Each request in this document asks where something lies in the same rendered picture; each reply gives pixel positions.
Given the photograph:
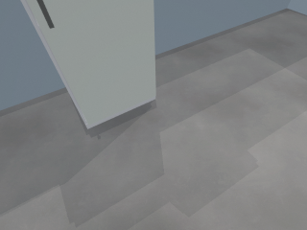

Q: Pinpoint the fridge door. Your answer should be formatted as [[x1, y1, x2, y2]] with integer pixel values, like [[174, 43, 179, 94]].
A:
[[26, 0, 156, 125]]

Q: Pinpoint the handle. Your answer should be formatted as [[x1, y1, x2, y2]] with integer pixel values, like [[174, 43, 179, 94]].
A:
[[36, 0, 55, 29]]

